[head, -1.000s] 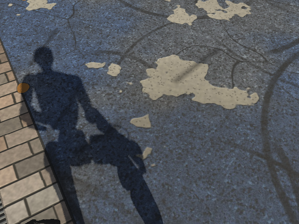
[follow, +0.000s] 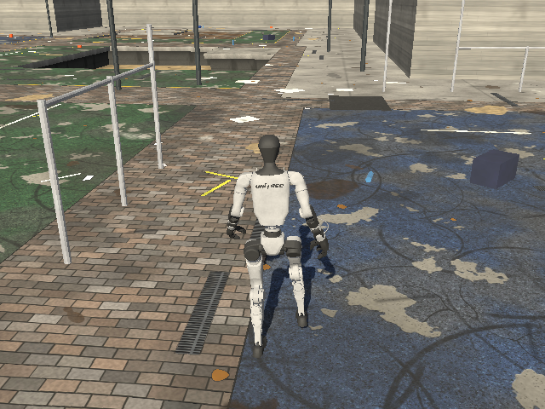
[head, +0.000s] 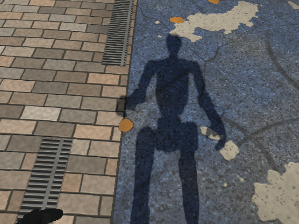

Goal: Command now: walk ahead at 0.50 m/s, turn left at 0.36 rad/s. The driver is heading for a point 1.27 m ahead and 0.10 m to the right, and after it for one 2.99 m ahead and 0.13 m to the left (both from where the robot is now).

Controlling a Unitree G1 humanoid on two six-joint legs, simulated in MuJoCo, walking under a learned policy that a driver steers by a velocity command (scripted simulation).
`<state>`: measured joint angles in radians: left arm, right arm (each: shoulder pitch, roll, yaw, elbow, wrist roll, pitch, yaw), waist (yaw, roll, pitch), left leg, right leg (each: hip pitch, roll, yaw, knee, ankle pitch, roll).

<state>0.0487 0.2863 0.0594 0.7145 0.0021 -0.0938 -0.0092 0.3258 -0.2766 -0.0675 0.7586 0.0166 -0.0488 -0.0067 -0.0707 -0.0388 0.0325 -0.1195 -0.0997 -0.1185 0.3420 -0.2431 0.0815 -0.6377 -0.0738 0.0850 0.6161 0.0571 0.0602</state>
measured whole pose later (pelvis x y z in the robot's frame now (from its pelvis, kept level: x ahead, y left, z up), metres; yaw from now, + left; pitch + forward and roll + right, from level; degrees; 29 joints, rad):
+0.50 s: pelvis +0.28 -0.05 +0.00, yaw +4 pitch +2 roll -1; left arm 0.33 0.26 0.04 0.87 0.00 -0.07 -0.01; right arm 0.11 -0.27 -0.05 0.70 0.00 -0.06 0.01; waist 0.08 0.04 0.04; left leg -0.62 0.07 -0.05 0.64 0.01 -0.01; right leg -0.07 0.06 -0.02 0.26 -0.22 -0.05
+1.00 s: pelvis +0.40 -0.03 -0.01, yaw +3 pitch +0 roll +1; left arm 0.23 0.25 0.03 0.94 0.02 0.01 0.03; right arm 0.16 -0.22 -0.03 0.85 -0.02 0.00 -0.01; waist 0.00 0.01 0.01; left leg -0.32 -0.03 -0.01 0.49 -0.16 0.01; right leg -0.24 -0.04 0.02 0.56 -0.31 0.03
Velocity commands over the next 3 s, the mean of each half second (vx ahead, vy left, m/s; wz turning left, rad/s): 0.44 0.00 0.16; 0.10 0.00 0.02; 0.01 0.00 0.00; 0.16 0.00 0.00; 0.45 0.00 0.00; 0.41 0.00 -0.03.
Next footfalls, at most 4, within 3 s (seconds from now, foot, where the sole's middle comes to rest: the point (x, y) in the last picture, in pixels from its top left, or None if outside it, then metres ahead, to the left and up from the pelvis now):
0.14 right None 0.26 -0.14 -0.78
0.60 left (119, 219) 0.49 0.09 -0.78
0.88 right None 0.44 -0.16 -0.78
2.38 right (160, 140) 0.89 -0.12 -0.78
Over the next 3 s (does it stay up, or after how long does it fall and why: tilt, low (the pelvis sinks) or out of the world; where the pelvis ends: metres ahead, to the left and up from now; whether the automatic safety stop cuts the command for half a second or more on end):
stays up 1.03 0.02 -0.02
